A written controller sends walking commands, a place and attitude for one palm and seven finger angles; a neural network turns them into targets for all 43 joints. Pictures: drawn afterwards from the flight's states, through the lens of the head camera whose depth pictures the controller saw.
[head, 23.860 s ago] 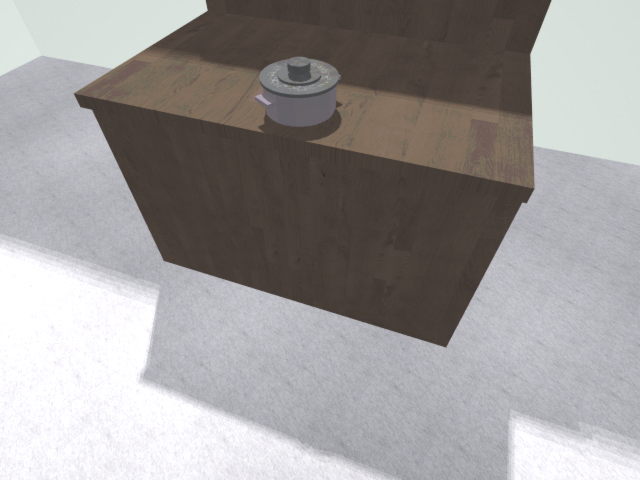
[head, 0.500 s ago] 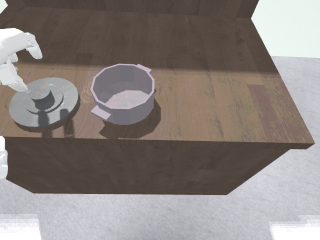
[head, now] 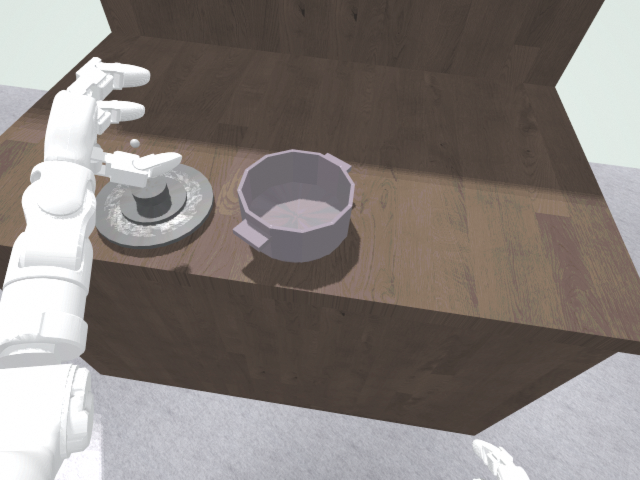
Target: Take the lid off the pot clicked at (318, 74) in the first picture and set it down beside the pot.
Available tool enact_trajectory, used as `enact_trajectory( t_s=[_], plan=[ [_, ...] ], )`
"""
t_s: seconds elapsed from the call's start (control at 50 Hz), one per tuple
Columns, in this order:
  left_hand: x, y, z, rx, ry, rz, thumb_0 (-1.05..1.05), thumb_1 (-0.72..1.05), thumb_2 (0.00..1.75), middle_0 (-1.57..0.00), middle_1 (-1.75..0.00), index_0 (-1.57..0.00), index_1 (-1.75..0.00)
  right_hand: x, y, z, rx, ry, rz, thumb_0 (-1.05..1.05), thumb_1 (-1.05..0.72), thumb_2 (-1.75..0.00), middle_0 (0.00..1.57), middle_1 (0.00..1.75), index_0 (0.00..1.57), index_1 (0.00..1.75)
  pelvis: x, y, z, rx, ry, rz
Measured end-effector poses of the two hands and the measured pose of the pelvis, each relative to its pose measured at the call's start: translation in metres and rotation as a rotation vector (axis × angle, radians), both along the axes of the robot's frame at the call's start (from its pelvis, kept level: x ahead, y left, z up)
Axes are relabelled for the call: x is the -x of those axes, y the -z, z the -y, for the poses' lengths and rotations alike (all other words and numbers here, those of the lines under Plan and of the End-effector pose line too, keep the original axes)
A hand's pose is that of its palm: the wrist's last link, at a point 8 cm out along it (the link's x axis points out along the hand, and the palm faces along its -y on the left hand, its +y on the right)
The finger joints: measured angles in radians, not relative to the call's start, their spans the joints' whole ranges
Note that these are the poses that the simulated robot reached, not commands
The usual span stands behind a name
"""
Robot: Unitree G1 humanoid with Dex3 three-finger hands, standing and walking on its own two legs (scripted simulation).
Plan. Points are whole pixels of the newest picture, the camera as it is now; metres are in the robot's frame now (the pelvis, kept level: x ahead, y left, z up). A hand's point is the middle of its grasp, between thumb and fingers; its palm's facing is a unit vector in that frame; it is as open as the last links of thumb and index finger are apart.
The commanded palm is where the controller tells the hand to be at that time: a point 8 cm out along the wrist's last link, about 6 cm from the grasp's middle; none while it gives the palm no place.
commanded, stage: draw the hand back to the body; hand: left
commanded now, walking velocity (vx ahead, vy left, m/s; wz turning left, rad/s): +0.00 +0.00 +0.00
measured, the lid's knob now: (150, 190) +0.52 +0.31 +0.01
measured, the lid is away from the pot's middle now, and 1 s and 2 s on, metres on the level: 0.24 0.24 0.24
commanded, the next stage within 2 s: step back with the hand held close in 1.58 s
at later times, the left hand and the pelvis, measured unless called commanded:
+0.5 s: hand (111, 194) +0.34 +0.24 +0.19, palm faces +0.46 -0.86 -0.21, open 9.1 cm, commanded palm +0.29 +0.27 +0.20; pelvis +0.00 -0.04 +0.01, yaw -1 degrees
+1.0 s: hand (89, 277) +0.25 +0.22 +0.18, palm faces +0.46 -0.85 -0.24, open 7.5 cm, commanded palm +0.19 +0.25 +0.20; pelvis -0.01 -0.04 +0.01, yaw +0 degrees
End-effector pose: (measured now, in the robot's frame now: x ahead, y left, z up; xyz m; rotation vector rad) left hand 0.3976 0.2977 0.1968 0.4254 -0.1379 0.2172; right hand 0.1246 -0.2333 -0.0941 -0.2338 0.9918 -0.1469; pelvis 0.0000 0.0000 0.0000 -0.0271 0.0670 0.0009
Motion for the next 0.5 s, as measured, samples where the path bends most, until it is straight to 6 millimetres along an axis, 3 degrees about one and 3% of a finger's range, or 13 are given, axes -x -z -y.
enact_trajectory(
  t_s=[0.12, 0.36, 0.5],
  plan=[
    [0.013, -0.001, 0.008, 0.157, -0.078, 0.097, 0.00, 0.05, 0.69, -0.36, -0.80, -0.35, -0.80, -0.011, -0.008, 0.009, -0.016, 0.001, 0.093, 0.01, -0.90, -0.89, 0.20, 0.30, 0.20, 0.30, -0.010, -0.004, 0.008, -0.002, 0.022, 0.030],
    [0.068, -0.002, 0.015, 0.154, -0.163, 0.128, 0.00, 0.29, 0.75, -0.32, -0.66, -0.31, -0.66, -0.019, -0.008, 0.047, -0.001, -0.004, 0.123, 0.01, -0.90, -0.89, 0.20, 0.30, 0.20, 0.30, -0.011, -0.006, 0.031, -0.012, 0.021, 0.068],
    [0.101, 0.001, 0.019, 0.152, -0.203, 0.134, 0.01, 0.45, 0.79, -0.29, -0.56, -0.28, -0.57, -0.030, -0.012, 0.055, -0.003, -0.027, 0.176, 0.02, -0.90, -0.89, 0.20, 0.30, 0.20, 0.30, -0.003, -0.006, 0.043, -0.018, 0.010, 0.092]
  ],
)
